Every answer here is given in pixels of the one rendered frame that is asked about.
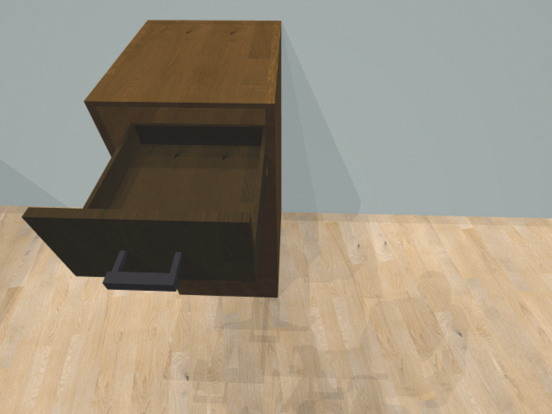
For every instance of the drawer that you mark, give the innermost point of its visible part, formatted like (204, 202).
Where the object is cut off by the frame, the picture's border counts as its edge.
(197, 189)

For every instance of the cabinet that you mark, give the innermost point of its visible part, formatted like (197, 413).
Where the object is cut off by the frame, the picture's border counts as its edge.
(203, 72)

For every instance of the handle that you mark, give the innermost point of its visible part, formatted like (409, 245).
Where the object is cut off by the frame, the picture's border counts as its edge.
(163, 282)

